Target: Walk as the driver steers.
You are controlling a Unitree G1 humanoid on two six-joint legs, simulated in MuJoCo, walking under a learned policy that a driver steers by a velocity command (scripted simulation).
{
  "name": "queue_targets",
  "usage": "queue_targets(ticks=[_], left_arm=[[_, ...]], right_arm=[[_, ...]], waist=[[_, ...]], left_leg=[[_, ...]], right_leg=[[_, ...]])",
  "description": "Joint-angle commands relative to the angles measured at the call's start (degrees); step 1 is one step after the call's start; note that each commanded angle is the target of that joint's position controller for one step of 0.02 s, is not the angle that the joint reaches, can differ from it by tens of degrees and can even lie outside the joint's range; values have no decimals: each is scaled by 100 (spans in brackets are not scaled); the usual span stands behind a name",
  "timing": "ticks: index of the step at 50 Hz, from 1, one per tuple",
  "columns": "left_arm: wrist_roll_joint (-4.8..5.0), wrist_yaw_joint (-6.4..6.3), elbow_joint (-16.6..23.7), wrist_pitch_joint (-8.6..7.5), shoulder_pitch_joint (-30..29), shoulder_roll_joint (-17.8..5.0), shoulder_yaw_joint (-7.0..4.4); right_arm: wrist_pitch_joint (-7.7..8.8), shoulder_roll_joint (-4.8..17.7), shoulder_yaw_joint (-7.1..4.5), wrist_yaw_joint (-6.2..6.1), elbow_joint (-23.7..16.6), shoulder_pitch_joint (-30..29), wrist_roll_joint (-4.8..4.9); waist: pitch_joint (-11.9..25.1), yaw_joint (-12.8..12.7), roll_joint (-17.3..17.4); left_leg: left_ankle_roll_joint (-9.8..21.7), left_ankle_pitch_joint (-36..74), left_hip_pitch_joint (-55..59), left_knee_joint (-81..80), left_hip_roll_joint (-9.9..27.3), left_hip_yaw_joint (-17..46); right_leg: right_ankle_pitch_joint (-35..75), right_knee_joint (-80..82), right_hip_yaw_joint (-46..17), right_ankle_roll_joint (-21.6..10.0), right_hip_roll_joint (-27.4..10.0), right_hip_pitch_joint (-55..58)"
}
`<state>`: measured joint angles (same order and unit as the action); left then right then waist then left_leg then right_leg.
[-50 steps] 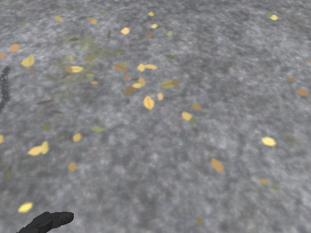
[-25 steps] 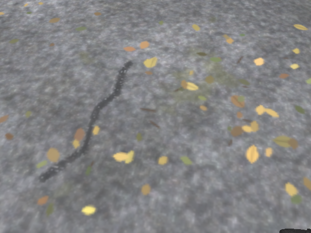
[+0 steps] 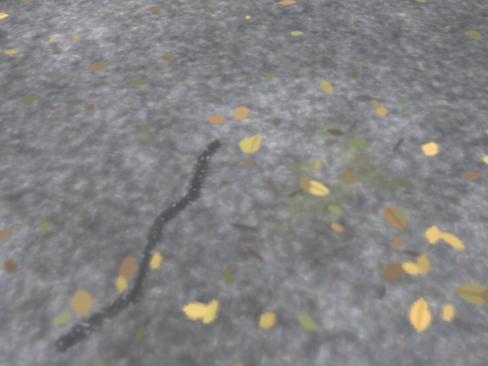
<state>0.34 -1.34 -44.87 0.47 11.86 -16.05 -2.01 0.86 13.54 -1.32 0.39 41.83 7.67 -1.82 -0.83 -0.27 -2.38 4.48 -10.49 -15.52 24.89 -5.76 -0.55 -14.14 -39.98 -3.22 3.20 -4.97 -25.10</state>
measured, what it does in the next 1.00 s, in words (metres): steps on the spot, turning right: right foot, then left foot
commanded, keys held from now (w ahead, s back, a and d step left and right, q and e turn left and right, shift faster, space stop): e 0.74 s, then no key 0.06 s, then q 0.20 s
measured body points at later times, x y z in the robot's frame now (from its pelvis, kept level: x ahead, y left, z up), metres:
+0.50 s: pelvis +0.03 +0.02 +0.00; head +0.06 +0.03 +0.45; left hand +0.25 +0.27 -0.10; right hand +0.08 -0.29 -0.09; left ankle +0.06 +0.11 -0.74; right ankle -0.02 -0.13 -0.67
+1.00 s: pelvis +0.01 -0.03 +0.00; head +0.02 -0.07 +0.45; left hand +0.29 +0.09 -0.08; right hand -0.04 -0.33 -0.13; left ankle +0.06 +0.12 -0.69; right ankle -0.03 -0.12 -0.74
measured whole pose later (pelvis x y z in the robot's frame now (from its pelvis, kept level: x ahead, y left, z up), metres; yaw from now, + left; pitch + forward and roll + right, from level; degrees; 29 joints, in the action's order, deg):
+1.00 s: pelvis +0.01 -0.03 +0.00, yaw -27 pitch +1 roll +0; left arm -1.7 -0.1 -38.7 0.3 5.8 -12.8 -1.7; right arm -2.3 18.6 -4.1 -0.7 47.2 11.6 0.6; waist -2.6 2.1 3.1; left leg -4.8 -28.4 -22.1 51.6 3.7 0.7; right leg -14.1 -26.6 3.0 -2.3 0.5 -13.1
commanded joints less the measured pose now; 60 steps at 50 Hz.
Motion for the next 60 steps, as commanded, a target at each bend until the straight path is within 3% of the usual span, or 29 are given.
queue_targets(ticks=[1, 3, 4, 5, 7, 8, 9, 11, 14, 18, 19, 20, 21, 22, 23, 25, 26, 31, 36, 39, 41, 42, 43, 44, 45, 46, 50, 55, 60], left_arm=[[-7, 13, 505, -64, -180, -764, -228], [-58, 37, 549, -77, -108, -864, -254], [-68, 15, 593, -68, -142, -1221, -343], [29, 13, 553, -41, -15, -1265, -407], [-37, -5, 540, -42, 364, -1136, -404], [-93, -12, 543, -104, 539, -1143, -413], [-82, -31, 581, -160, 410, -1194, -436], [67, -86, 689, -117, -71, -1155, -471], [89, -145, 766, 145, -223, -1180, -523], [170, -132, 921, 252, -493, -1103, -519], [118, -130, 902, 241, -303, -903, -462], [15, -96, 966, 200, -23, -468, -347], [-13, -103, 995, 111, -13, -878, -473], [43, -101, 860, 103, 28, -1237, -600], [64, -120, 721, 153, 129, -1245, -640], [42, -157, 616, 251, 200, -1038, -607], [61, -141, 675, 255, 119, -956, -583], [92, -30, 1082, 227, -447, -675, -432], [68, 110, 1257, 266, -485, -631, -369], [64, 173, 1316, 309, -438, -625, -380], [38, 198, 1175, 307, -64, -573, -389], [3, 156, 1105, 297, 108, -741, -427], [-50, 61, 1130, 278, 317, -1118, -469], [-207, 50, 1228, 188, -50, -1014, -354], [-271, 103, 1167, 66, -120, -597, -244], [-287, 130, 1029, -31, -305, -541, -209], [-204, 59, 824, -162, -783, -641, -239], [-134, -93, 656, -17, -738, -684, -306], [-128, -77, 542, 47, -821, -849, -399]], right_arm=[[-52, 1137, -325, -95, -180, 6, 133], [-94, 1073, -336, -167, -94, 246, 188], [-63, 998, -344, -194, -149, 469, 103], [-43, 859, -326, -222, -254, 240, 42], [-75, 693, -318, -246, -436, -412, 80], [-104, 714, -341, -233, -471, -515, 133], [-128, 754, -376, -214, -439, -358, 184], [-128, 713, -362, -218, -405, -270, 207], [-67, 575, -311, -143, -374, -238, 258], [-41, 757, -410, -29, -190, 361, 242], [-60, 1051, -504, -71, -177, 501, 174], [-130, 1661, -630, -134, -276, 421, 41], [-90, 1575, -593, -106, -362, 341, -155], [-28, 1266, -492, -118, -471, 22, -138], [10, 1068, -442, -133, -492, -284, -42], [37, 918, -380, -201, -499, -420, 105], [23, 900, -364, -239, -468, -318, 97], [-94, 1094, -442, -341, -307, 240, 85], [-141, 1367, -557, -216, -318, 66, 142], [-142, 1444, -587, -138, -232, 112, 257], [-143, 1376, -545, -113, -152, -1, 387], [-111, 1110, -441, -78, 12, 297, 363], [-58, 605, -235, -14, -59, 360, 63], [-56, 514, -192, -4, -154, 314, 34], [-112, 944, -301, -43, -74, 110, 141], [-158, 1037, -349, -44, -28, 114, 252], [-313, 1184, -468, -180, 311, 531, 280], [-376, 953, -433, -227, 129, 309, 319], [-407, 841, -377, -122, -109, 215, 283]], waist=[[298, 55, 762], [326, 31, 450], [457, 294, -230], [573, 236, -859], [511, -220, -1238], [567, -383, -1224], [660, -252, -869], [687, -33, -521], [879, -55, -732], [850, 207, -753], [832, 144, -316], [701, -103, 1450], [613, -2, 1695], [372, -104, 1096], [192, -236, 857], [70, -181, 891], [78, -117, 925], [298, 271, 1027], [340, 269, 1123], [374, 222, 1141], [432, -53, 1037], [538, -81, 647], [939, 33, -647], [961, 93, -1196], [978, -148, -601], [716, -20, -654], [313, 153, -658], [198, -52, -460], [251, -78, -436]], left_leg=[[828, 917, 406, -529, 1857, 1184], [453, 1003, 546, -38, 1621, 969], [167, 696, 297, 459, 1128, 542], [-192, 192, -10, 1024, 524, -131], [-470, -1632, -1233, 2101, 23, -45], [-516, -2591, -1693, 3049, 19, 275], [-549, -2595, -1874, 3573, 178, 511], [-648, -2057, -1768, 2808, 389, 530], [-819, -1339, -896, 1749, 218, 323], [-663, 78, 412, -239, 189, 153], [-433, 246, 1059, -489, 806, 625], [311, 979, 1405, -774, 2265, 2252], [1051, 1114, 839, -970, 3005, 3124], [1094, 942, 606, -986, 2789, 2687], [824, 755, 518, -907, 2395, 2070], [641, 961, 637, -845, 2044, 1374], [675, 1225, 649, -848, 1946, 1099], [918, 1677, 1587, -824, 2202, 732], [917, 1986, 1229, -777, 2325, 210], [830, 2214, 1222, -501, 2407, 154], [527, 2042, 957, -5, 2229, -7], [137, 1498, 452, 381, 1984, -230], [-427, -502, -594, 1501, 1495, -666], [-789, -2621, -1184, 2148, 1049, -418], [-900, -2694, -975, 2652, 1188, 77], [-900, -2467, -984, 2833, 1171, 219], [-1031, -1562, -844, 3237, 909, 409], [-1093, -1521, -1303, 3062, 997, 229], [-948, -1593, -961, 2388, 1048, -82]], right_leg=[[-141, 484, 228, -168, 142, 391], [1357, 1157, -15, -391, 44, 719], [2616, 1047, -523, -622, -302, 1005], [2603, 1342, -1168, -1046, -605, 1103], [2739, 1840, -2338, -1776, -1227, 1783], [3103, 1943, -2619, -1991, -1403, 2064], [3315, 1810, -2449, -1945, -1356, 2175], [3273, 1651, -1908, -1487, -936, 2125], [3238, 1586, -1745, -1328, -590, 1821], [1576, 1449, -1900, -1023, -240, 1168], [409, 1009, -1693, -737, 59, 515], [-1537, -314, -759, -325, 989, -650], [-2315, -1573, -684, -136, 881, -928], [-1976, -2308, -778, -104, 690, -911], [-1597, -2560, -692, -56, 635, -969], [-1021, -2917, -576, 119, 564, -1117], [-864, -2979, -430, 192, 570, -1084], [-726, -1827, -87, 408, 280, -1195], [-785, -704, 409, 231, 175, -216], [-735, 94, 570, -7, 299, 273], [229, 1491, 662, -330, 477, 1143], [1172, 2110, 372, -509, 403, 2011], [3291, 2037, -1064, -822, -811, 3172], [3880, 1871, -1748, -1888, -1816, 2747], [3243, 2016, -1435, -2112, -1626, 2263], [2749, 2082, -1001, -1869, -1272, 2063], [2820, 2159, -183, -1531, -927, 1616], [2157, 2204, -87, -1690, -1178, 2037], [2278, 2145, 48, -1787, -1396, 2043]])
Velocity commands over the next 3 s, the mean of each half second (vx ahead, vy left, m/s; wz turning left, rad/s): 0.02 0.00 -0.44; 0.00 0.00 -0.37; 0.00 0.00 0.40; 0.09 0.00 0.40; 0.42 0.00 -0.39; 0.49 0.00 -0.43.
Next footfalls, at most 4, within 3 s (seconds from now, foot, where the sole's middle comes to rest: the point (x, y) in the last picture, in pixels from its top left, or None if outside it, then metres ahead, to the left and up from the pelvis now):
0.06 right None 0.07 -0.15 -0.77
0.38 left None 0.10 0.10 -0.77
0.84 right None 0.00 -0.14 -0.77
1.34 left None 0.07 0.09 -0.77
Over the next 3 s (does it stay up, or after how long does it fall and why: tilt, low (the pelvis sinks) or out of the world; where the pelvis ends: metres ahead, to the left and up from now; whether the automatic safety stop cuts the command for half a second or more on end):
stays up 0.51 -0.15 0.01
